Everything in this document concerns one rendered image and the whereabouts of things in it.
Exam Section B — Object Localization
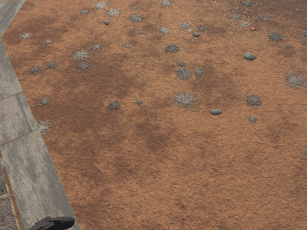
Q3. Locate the robot left hand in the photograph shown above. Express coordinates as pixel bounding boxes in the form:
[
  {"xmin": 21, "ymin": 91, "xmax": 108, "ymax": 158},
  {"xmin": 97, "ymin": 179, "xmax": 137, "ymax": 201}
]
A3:
[{"xmin": 29, "ymin": 217, "xmax": 75, "ymax": 230}]

